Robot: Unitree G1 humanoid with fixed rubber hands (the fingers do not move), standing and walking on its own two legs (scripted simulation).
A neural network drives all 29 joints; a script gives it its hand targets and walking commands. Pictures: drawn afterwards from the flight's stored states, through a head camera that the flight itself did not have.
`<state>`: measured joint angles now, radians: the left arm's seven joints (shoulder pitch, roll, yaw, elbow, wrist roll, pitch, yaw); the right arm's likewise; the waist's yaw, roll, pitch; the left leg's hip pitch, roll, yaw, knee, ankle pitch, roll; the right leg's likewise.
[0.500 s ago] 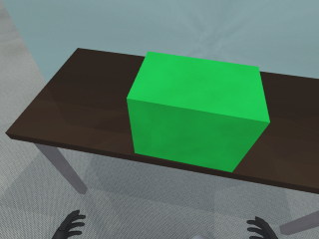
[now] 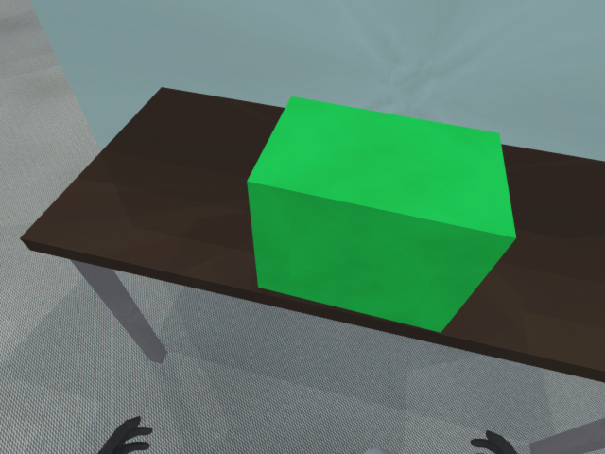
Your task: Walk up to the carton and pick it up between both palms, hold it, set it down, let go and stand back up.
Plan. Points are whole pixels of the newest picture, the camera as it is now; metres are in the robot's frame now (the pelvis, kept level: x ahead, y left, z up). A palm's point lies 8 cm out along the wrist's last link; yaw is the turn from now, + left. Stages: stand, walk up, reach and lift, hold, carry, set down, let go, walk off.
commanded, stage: walk up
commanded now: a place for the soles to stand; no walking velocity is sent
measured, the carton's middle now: (367, 217) +0.43 -0.07 +0.05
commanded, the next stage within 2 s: reach and lift in 0.92 s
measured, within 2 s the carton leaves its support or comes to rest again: neither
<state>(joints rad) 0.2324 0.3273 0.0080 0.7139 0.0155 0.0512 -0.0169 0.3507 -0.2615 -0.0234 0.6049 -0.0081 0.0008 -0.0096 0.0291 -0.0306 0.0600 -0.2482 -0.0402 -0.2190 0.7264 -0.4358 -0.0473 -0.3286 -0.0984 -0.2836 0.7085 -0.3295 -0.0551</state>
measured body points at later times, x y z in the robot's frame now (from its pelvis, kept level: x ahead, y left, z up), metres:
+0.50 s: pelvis +0.00 +0.00 +0.00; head +0.01 +0.01 +0.45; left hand +0.07 +0.28 -0.12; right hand +0.12 -0.26 -0.10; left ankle -0.02 +0.16 -0.71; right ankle +0.04 -0.09 -0.71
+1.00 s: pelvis -0.01 -0.01 -0.01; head +0.00 +0.00 +0.44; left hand +0.08 +0.28 -0.12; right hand +0.13 -0.27 -0.12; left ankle -0.02 +0.15 -0.71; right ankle +0.04 -0.09 -0.71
